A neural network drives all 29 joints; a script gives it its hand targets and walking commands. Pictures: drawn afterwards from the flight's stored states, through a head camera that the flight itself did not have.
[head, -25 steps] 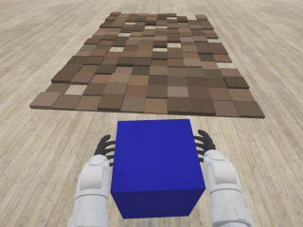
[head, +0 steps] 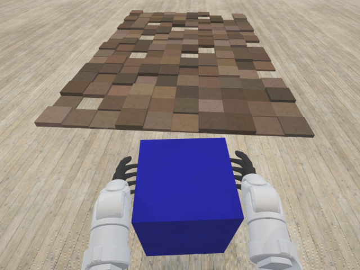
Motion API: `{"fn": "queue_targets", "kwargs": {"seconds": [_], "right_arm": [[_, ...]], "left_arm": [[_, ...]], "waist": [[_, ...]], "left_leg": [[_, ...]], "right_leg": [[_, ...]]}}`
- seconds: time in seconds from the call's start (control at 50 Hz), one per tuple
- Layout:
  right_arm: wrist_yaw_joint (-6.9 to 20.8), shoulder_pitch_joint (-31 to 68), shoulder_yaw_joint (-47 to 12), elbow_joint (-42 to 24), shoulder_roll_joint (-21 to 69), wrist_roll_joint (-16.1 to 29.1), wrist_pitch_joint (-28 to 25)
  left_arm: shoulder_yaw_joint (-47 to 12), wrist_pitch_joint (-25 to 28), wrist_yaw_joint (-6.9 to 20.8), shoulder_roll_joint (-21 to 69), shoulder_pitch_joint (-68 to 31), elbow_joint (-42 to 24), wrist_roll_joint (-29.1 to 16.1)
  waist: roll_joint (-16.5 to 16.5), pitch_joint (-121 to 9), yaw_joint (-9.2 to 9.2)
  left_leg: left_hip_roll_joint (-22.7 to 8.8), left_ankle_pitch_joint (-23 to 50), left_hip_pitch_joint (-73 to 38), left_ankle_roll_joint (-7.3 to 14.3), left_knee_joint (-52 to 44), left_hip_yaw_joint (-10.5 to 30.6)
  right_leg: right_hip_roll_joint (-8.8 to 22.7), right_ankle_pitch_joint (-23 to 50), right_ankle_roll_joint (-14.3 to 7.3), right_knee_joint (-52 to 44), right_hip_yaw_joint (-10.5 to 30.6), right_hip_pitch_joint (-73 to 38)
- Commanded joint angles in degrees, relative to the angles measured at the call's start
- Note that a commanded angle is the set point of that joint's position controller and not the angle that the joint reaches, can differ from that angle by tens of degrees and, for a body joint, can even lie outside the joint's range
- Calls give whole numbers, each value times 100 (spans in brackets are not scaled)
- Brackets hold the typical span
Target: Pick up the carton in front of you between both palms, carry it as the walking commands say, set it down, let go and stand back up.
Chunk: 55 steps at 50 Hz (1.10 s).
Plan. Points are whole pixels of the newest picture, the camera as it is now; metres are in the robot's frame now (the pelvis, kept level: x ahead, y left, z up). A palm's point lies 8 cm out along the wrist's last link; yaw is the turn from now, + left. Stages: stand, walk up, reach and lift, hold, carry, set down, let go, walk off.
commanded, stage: hold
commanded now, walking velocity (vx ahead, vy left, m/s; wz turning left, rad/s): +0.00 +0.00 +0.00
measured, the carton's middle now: (184, 199) +0.30 +0.00 -0.03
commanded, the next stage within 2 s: carry in 0.46 s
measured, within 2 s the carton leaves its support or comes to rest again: neither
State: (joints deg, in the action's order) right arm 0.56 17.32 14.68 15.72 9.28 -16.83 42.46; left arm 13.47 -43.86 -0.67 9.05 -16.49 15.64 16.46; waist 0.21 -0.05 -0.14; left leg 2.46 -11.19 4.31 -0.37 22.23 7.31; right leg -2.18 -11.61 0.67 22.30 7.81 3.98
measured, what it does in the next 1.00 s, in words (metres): walks ahead: left foot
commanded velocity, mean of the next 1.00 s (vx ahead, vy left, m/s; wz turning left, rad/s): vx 0.29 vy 0.00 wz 0.00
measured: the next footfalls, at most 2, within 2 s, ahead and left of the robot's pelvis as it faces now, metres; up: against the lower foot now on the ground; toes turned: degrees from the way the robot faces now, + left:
left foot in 0.86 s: +0.16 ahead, +0.09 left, +0.00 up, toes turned +8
right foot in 1.18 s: +0.41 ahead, -0.14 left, +0.00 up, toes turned -12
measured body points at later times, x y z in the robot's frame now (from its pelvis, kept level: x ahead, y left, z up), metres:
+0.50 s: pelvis +0.01 +0.00 +0.00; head -0.04 +0.00 +0.45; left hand +0.30 +0.15 +0.04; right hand +0.31 -0.15 +0.04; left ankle +0.02 +0.13 -0.74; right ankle +0.02 -0.13 -0.74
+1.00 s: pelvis +0.16 -0.01 +0.00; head +0.15 -0.02 +0.45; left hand +0.44 +0.14 +0.07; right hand +0.43 -0.17 +0.07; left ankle +0.12 +0.08 -0.74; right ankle +0.10 -0.11 -0.70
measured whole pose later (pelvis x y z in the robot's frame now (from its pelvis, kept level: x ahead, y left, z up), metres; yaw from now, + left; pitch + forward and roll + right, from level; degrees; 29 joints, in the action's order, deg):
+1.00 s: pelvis +0.16 -0.01 +0.00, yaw -2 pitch +6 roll +0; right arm -5.3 7.3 3.7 -16.7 7.5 -6.4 67.4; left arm 7.0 -69.1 -5.6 7.3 -5.9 -18.4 5.6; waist -1.0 -9.2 -0.1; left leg -1.8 -15.6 12.3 1.5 22.0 -9.7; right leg 2.6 -27.6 -0.4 49.6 -6.1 24.3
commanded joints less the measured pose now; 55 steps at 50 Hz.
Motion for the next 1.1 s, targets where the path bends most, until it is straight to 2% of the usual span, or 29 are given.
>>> {"fn": "queue_targets", "kwargs": {"seconds": [0.0,0.22,0.42,0.44,0.48,0.5,0.56,0.58,0.6,0.62,0.64,0.66,0.68,0.7,0.72,0.74,0.78,0.8,0.82,0.84,0.86,0.88,0.9,0.92,0.94,0.96,1.0,1.02,1.08], "right_arm": [[1405,2786,-3205,-38,5400,1575,-110],[1355,2462,-3302,-283,5379,1641,-72],[1343,2415,-3337,-348,5378,1659,-64],[1340,2537,-3418,-352,5355,1720,-63],[1309,2501,-3529,-585,5365,1813,-41],[1273,2560,-3663,-758,5368,1876,-9],[1130,2473,-4083,-1352,5286,2111,205],[1073,2392,-4228,-1583,5205,2198,328],[1022,2404,-4374,-1821,5135,2305,479],[972,2425,-4509,-2042,5040,2399,647],[932,2421,-4616,-2227,4949,2484,826],[903,2521,-4706,-2407,4852,2578,1013],[892,2618,-4791,-2531,4761,2715,1205],[900,2688,-4902,-2609,4777,2892,1372],[899,2604,-4991,-2679,4790,3057,1521],[898,2501,-5056,-2764,4838,3193,1650],[885,2222,-5125,-2973,4952,3340,1873],[871,2028,-5120,-3065,4990,3357,1975],[853,1837,-5086,-3151,4979,3348,2075],[837,1641,-5042,-3240,4941,3320,2175],[817,1393,-4962,-3305,4843,3202,2260],[789,1305,-4854,-3306,4772,3051,2302],[768,1386,-4831,-3381,5015,3063,2377],[755,1397,-4815,-3557,5107,3104,2434],[749,1586,-4867,-3777,5111,3174,2482],[742,1809,-4921,-3949,5079,3246,2532],[761,2026,-4987,-4120,4991,3406,2626],[780,1985,-5021,-4113,4970,3482,2674],[842,1911,-5008,-4020,4808,3577,2802]], "left_arm": [[-3244,282,1437,5380,-3222,-407,-1675],[-3332,255,1418,5305,-2915,-661,-1732],[-3360,253,1424,5278,-2880,-724,-1749],[-3469,247,1425,5272,-2994,-752,-1785],[-3597,228,1409,5288,-3039,-1019,-1914],[-3721,196,1386,5274,-3116,-1158,-2005],[-4194,-27,1311,5233,-3189,-1718,-2350],[-4347,-150,1279,5188,-3147,-1918,-2458],[-4478,-291,1245,5153,-3123,-2090,-2584],[-4594,-450,1208,5114,-3134,-2257,-2714],[-4655,-624,1169,5007,-3113,-2365,-2804],[-4651,-807,1120,4853,-2933,-2383,-2845],[-4616,-988,1058,4686,-2718,-2434,-2823],[-4625,-1150,1003,4597,-2677,-2619,-2827],[-4671,-1309,956,4583,-2623,-2822,-2897],[-4728,-1450,926,4591,-2625,-3069,-2986],[-4832,-1703,904,4650,-2551,-3480,-3147],[-4863,-1825,911,4682,-2441,-3602,-3207],[-4886,-1939,929,4725,-2227,-3652,-3245],[-4900,-2040,957,4752,-2036,-3686,-3269],[-4913,-2158,997,4742,-2036,-3786,-3303],[-4960,-2282,1054,4778,-2150,-3892,-3391],[-4951,-2368,1085,4773,-2309,-3976,-3443],[-4945,-2422,1115,4785,-2238,-4003,-3500],[-4962,-2450,1130,4768,-2281,-4050,-3563],[-4968,-2478,1129,4842,-2356,-4082,-3619],[-4930,-2516,1072,4866,-2357,-4147,-3604],[-4891,-2547,1025,4840,-2273,-4159,-3567],[-4757,-2649,904,4715,-2131,-4133,-3395]], "waist": [[-33,-1367,-2],[-16,-1398,-1],[-10,-1359,2],[-168,-1254,-1],[-237,-1273,17],[-288,-1136,11],[-851,-1481,-26],[-933,-1631,-11],[-809,-1692,18],[-578,-1703,39],[137,-1613,67],[1306,-1530,130],[1572,-1169,164],[1218,-1099,193],[911,-1240,217],[778,-1443,234],[876,-1741,206],[836,-1870,140],[682,-2023,97],[369,-2220,6],[-647,-2402,-167],[-1702,-2053,-196],[-1314,-1743,-160],[-808,-1629,-163],[-442,-1671,-174],[-353,-1701,-190],[-612,-1701,-179],[-754,-1693,-174],[-984,-1575,-147]], "left_leg": [[267,719,-389,-59,-348,-317],[295,1105,-464,-70,-355,-292],[303,1048,-437,-62,-362,-286],[-660,134,218,70,75,-160],[-749,-2564,791,211,-301,282],[-802,-3294,922,291,-441,437],[-1332,-2778,632,568,-676,917],[-1386,-2663,650,644,-608,856],[-1272,-2645,919,617,-469,571],[-1060,-2630,1350,502,-161,196],[-678,-2337,1972,280,665,-383],[-281,-1837,2889,44,2051,-1065],[-300,-1902,3683,1,2195,-1183],[-458,-1950,3701,43,2135,-1074],[-473,-1831,3549,46,1868,-1129],[-401,-1538,3245,28,1517,-1253],[-161,-890,2326,-4,686,-1602],[-88,-407,1524,-12,121,-1805],[-135,-69,394,4,-180,-1828],[-494,-134,-846,93,-282,-1438],[-1607,-1250,-1775,486,-773,195],[-2614,-924,-2197,1154,-1010,1867],[-2873,-217,-2042,1498,-903,2052],[-2783,343,-1887,1485,-885,1756],[-2657,423,-1786,1346,-937,1357],[-2526,284,-1620,1179,-1054,930],[-2077,529,-1304,905,-1108,77],[-1928,604,-1166,835,-1084,-233],[-1698,723,-591,668,-965,-877]], "right_leg": [[-302,767,19,-371,-385,-140],[-309,1184,49,-382,-345,-276],[-304,1139,51,-385,-331,-264],[638,161,-89,149,-181,509],[492,-2234,-122,114,-48,1001],[387,-2760,-96,243,-141,1336],[113,-1215,-1,1203,-959,1680],[107,-1160,-37,1005,-1088,1553],[91,-1202,-99,648,-1140,1208],[214,-1386,-174,231,-959,743],[770,-2002,-346,-343,-115,308],[1656,-2584,-715,-980,1340,-253],[2160,-2073,-1083,-1164,2161,-523],[2200,-1325,-1240,-1072,2071,-508],[2132,-811,-1211,-979,1683,-566],[2001,-457,-1119,-891,1222,-595],[1609,17,-860,-604,314,-409],[1401,-28,-712,-357,-151,-77],[1227,-258,-565,-44,-503,553],[1064,-440,-405,524,-805,1395],[711,-910,-157,1895,-1334,2502],[294,-1714,-28,2721,-1592,3898],[593,-2132,-144,3098,-1181,4360],[715,-2176,-155,3263,-1116,4438],[787,-1945,-145,3106,-1107,4367],[817,-1683,-127,2762,-1146,4187],[671,-1008,-82,2158,-1399,3674],[602,-743,-66,1852,-1511,3430],[440,-22,-50,1069,-1873,2533]]}}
